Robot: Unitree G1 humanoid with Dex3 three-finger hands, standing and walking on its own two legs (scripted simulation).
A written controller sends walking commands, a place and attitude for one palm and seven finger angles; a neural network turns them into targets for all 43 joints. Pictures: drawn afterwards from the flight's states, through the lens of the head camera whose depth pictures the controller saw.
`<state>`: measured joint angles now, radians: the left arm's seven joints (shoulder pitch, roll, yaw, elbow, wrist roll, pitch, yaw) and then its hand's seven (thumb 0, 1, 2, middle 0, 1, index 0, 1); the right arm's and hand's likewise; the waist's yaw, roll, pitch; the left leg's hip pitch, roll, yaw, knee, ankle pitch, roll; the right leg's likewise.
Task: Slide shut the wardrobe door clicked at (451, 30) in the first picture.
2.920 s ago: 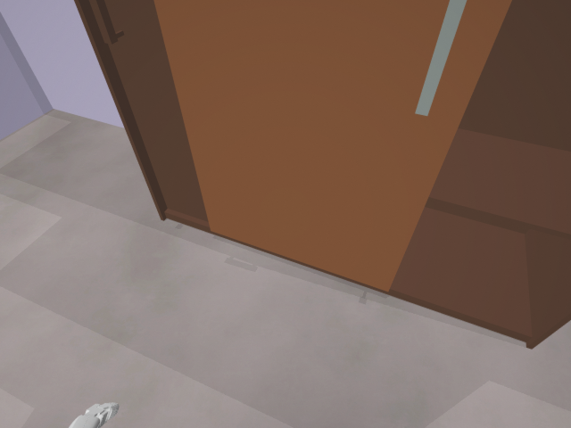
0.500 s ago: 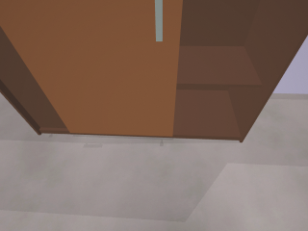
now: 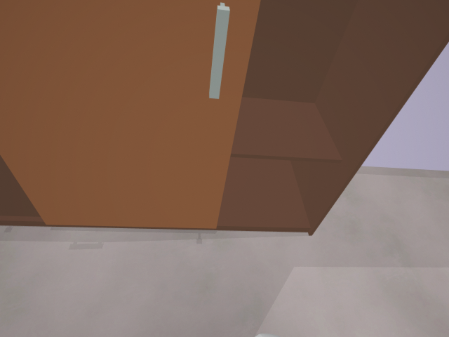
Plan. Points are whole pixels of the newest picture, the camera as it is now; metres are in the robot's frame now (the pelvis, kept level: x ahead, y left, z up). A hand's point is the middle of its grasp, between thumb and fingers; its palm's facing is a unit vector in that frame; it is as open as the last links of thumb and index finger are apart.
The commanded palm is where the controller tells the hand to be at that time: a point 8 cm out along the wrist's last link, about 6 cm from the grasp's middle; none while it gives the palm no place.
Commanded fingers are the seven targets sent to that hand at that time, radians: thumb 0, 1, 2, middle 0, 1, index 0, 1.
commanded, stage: take the last steps up to it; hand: left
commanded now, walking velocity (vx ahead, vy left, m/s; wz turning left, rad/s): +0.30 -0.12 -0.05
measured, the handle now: (217, 53) +0.73 +0.07 +0.17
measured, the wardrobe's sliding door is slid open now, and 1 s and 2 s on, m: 0.51 0.51 0.51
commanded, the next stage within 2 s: come to a stop and stand still in 0.48 s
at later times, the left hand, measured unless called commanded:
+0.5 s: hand (186, 285) +0.27 +0.08 -0.17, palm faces +0.05 -0.98 -0.20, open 7.1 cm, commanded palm none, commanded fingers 0.00 0.90 0.90 -0.20 -0.30 -0.20 -0.30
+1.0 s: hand (186, 308) +0.23 +0.08 -0.19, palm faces +0.06 -0.97 -0.23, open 7.4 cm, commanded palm none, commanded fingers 0.00 0.90 0.90 -0.20 -0.30 -0.20 -0.30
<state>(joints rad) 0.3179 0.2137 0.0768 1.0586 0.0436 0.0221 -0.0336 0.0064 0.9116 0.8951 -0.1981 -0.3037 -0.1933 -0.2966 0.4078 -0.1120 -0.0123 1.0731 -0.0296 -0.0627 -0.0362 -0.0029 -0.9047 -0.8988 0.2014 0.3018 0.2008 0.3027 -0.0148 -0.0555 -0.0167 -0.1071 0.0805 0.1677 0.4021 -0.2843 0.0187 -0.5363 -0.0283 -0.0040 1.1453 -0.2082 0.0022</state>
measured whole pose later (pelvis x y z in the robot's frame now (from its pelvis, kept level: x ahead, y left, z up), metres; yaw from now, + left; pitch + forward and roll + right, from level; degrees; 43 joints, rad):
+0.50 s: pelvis +0.18 -0.10 -0.01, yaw +1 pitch +0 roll -1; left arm 0.16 0.15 0.06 1.03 0.01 -0.08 0.02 -0.04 0.95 0.89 -0.20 -0.30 -0.20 -0.30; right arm 0.36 -0.13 -0.05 1.12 -0.03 -0.01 -0.02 0.00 -0.91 -0.90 0.20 0.30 0.20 0.30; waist -0.05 0.03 0.04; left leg -0.46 0.13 0.06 1.19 -0.35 0.01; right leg -0.25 0.01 -0.21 0.48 -0.23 -0.08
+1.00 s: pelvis +0.23 -0.11 -0.02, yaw -1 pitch +0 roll +0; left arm 0.26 0.15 0.04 1.03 0.02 0.04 0.04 0.00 0.91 0.89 -0.20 -0.30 -0.20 -0.30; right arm 0.05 -0.14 -0.03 0.98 -0.02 0.04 -0.03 -0.01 -0.91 -0.90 0.20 0.30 0.20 0.30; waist 0.03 0.02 0.13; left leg -0.37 0.05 0.13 0.50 -0.12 0.03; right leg -0.35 -0.03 -0.01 0.90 -0.53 0.01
